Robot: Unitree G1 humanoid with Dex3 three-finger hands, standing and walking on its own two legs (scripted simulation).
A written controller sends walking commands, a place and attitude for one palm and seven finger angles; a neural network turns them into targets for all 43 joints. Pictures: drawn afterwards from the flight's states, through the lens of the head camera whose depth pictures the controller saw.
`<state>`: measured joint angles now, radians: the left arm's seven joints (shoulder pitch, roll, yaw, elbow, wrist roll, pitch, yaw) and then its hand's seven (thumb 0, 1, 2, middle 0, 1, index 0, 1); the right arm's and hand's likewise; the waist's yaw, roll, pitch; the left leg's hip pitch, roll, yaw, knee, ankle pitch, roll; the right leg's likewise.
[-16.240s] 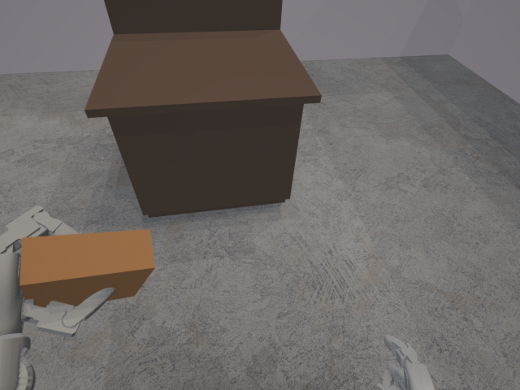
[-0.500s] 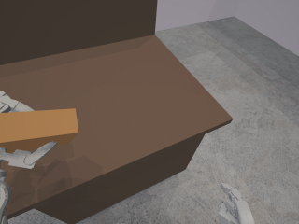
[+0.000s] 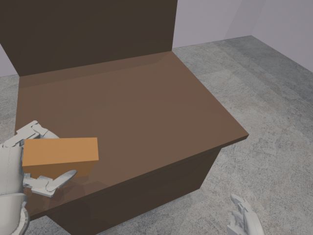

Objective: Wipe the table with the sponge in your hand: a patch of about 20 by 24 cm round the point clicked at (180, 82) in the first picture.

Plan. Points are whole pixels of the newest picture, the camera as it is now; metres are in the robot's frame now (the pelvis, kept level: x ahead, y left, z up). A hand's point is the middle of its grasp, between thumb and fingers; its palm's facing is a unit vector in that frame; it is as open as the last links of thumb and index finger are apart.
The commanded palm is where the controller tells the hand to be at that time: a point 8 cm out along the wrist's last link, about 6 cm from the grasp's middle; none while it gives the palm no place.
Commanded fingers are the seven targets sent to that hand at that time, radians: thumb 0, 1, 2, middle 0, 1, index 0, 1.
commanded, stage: come to a stop and stand still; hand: left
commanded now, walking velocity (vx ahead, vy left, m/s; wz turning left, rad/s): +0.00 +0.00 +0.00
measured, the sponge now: (72, 159) +0.23 +0.21 +0.12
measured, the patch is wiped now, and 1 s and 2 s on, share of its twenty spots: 0.00 0.00 0.00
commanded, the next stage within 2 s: look again from close up in 0.42 s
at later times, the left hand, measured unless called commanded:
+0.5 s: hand (45, 149) +0.23 +0.25 +0.15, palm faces +0.36 -0.85 -0.39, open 9.2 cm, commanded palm +0.17 +0.29 +0.17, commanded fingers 0.00 0.10 1.30 -1.20 -1.60 -1.20 -1.60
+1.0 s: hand (51, 148) +0.23 +0.24 +0.15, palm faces +0.36 -0.86 -0.38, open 9.2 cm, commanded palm +0.18 +0.28 +0.17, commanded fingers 0.00 0.10 1.30 -1.20 -1.60 -1.20 -1.60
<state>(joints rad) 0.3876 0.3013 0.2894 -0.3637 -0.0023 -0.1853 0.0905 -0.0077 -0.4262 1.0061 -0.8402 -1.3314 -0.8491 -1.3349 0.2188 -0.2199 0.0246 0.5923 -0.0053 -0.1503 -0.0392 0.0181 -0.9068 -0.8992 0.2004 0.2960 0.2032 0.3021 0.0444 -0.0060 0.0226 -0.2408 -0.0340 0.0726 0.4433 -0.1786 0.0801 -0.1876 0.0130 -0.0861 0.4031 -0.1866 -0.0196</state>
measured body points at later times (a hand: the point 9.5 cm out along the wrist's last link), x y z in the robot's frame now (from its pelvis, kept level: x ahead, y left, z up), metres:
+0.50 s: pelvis +0.01 +0.01 +0.00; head +0.03 +0.02 +0.45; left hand +0.20 +0.30 +0.17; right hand +0.19 -0.21 -0.07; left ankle +0.04 +0.06 -0.74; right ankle +0.02 -0.11 -0.74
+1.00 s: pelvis +0.01 +0.00 +0.00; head +0.03 +0.02 +0.45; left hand +0.21 +0.29 +0.17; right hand +0.19 -0.23 -0.07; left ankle +0.04 +0.06 -0.74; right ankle +0.02 -0.11 -0.74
